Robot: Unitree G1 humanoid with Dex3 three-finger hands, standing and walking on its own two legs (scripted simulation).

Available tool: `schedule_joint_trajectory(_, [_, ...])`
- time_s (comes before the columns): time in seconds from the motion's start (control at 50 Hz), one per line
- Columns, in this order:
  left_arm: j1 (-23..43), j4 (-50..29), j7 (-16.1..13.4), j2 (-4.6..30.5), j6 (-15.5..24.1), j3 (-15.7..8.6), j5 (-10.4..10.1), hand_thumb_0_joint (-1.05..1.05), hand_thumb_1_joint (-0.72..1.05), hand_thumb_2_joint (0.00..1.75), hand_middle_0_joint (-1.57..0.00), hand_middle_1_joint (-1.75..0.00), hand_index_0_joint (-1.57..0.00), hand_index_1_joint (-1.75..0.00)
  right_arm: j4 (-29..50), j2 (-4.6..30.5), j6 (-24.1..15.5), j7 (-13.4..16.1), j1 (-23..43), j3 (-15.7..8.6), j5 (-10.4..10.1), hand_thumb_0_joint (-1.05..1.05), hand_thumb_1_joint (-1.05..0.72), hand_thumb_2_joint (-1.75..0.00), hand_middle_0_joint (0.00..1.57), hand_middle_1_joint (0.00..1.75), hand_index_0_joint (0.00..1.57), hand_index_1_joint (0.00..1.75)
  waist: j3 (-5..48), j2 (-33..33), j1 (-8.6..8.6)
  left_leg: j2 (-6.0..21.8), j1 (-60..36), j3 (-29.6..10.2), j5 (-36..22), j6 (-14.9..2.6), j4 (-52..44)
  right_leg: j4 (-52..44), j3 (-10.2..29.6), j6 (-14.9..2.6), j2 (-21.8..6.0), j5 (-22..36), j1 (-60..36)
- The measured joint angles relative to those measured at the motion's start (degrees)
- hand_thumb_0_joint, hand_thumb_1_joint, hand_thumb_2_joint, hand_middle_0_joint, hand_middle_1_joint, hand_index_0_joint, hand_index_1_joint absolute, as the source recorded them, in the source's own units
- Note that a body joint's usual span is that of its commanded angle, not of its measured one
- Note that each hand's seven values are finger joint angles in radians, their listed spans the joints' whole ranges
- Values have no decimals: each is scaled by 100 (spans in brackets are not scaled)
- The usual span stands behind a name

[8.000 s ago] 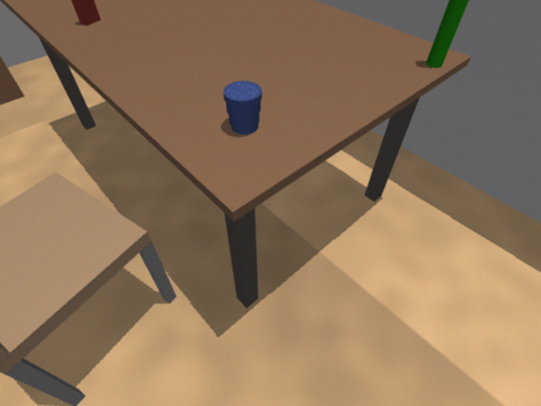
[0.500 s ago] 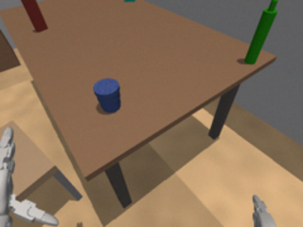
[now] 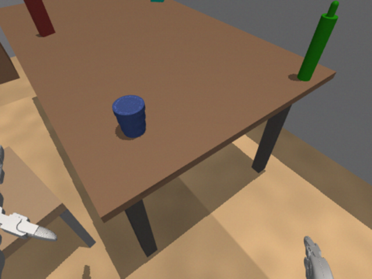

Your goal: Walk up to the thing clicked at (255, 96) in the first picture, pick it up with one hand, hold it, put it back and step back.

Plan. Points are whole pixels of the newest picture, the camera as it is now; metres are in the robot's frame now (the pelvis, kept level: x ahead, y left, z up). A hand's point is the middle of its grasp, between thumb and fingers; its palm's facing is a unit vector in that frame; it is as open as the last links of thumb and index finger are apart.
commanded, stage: go down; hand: left
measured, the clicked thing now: (131, 118) +0.56 +0.20 +0.01
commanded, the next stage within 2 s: none
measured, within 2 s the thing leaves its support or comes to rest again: neither
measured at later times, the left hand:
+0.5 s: hand (32, 150) +0.33 +0.33 +0.13, palm faces +0.15 -0.99 -0.05, open 17.4 cm
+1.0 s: hand (27, 128) +0.38 +0.36 +0.14, palm faces +0.15 -0.99 +0.03, open 17.7 cm
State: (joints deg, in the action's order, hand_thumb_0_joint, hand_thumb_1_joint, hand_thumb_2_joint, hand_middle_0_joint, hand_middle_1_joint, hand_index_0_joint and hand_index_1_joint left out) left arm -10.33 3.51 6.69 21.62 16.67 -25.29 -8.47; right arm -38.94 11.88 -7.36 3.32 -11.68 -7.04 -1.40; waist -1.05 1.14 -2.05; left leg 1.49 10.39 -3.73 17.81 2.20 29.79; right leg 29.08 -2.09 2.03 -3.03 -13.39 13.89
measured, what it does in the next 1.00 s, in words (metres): stands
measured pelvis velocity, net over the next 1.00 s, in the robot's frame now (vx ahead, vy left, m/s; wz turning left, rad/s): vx -0.01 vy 0.01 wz -0.02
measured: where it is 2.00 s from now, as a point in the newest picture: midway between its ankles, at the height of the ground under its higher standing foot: outside the picture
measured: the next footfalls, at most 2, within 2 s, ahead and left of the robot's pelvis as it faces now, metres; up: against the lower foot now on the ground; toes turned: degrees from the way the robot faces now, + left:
none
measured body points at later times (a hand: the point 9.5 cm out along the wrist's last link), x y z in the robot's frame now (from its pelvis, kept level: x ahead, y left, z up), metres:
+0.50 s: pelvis +0.01 +0.01 +0.00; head +0.00 +0.02 +0.45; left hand +0.31 +0.38 +0.14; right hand +0.15 -0.25 -0.07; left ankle -0.02 +0.15 -0.74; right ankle +0.02 -0.14 -0.73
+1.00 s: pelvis -0.01 +0.01 -0.01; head +0.04 +0.02 +0.44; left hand +0.37 +0.41 +0.14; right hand +0.14 -0.25 -0.07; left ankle -0.02 +0.15 -0.74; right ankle +0.02 -0.14 -0.74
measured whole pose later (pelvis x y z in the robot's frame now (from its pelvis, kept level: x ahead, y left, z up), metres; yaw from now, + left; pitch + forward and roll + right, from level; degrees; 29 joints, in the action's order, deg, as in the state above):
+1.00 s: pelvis -0.01 +0.01 -0.01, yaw -1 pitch +7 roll -1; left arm 34.9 60.5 33.0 45.2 6.0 -34.3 -12.7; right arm -35.1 13.8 -13.7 7.9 -13.5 3.2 0.0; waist 3.0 -1.4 4.0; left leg 2.0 23.2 -3.1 18.1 2.0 33.8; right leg 30.2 -1.3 2.1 -2.3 -11.8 25.8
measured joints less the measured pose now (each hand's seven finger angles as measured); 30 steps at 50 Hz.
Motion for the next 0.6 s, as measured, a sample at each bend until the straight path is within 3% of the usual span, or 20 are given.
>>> schedule_joint_trajectory(0.2, [1771,1897,1376,772,-909,-347,-612,-2,-53,10,-4,-5,-4,-5,63,-5,-124,199,2,453,-112,-1,52,-5,6,5,5,5,227,-71,238,6,166,65,-25,-37,-52,-187,59,27,13,120,129])
schedule_joint_trajectory(0.28, [2127,2431,1738,906,-1157,-476,-710,-2,-53,10,-3,-5,-3,-5,119,26,-183,207,-144,542,-84,-1,52,-5,6,5,5,5,351,-48,282,4,209,141,1,-62,-59,-226,132,53,15,136,189])
schedule_joint_trajectory(0.36, [2231,2672,1890,921,-1286,-519,-677,-2,-53,11,-3,-4,-3,-5,299,84,-190,191,-333,557,-38,-1,52,-5,6,5,5,5,422,-24,262,2,224,212,27,-83,-60,-247,201,73,17,143,224])
schedule_joint_trajectory(0.48, [2349,2761,1896,819,-1284,-566,-613,-2,-52,11,-3,-3,-2,-4,386,125,-236,173,-423,533,16,-1,53,-5,6,5,5,5,454,-73,171,9,254,224,39,-78,-41,-229,213,70,25,138,259])
schedule_joint_trajectory(0.6, [2669,3260,2035,992,-1287,-672,-609,-2,-51,11,-2,-3,-2,-4,259,125,-329,227,-284,600,37,-1,53,-5,6,5,5,5,420,-111,188,29,354,140,17,-53,13,-191,132,45,41,144,320])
